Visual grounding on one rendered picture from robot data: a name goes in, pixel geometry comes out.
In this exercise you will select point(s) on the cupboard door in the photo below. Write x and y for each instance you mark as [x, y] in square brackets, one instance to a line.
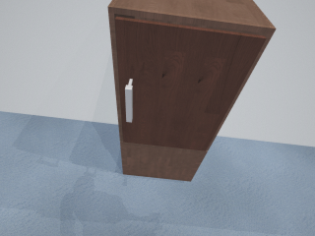
[184, 79]

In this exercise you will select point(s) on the handle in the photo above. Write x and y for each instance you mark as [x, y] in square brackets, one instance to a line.
[129, 101]

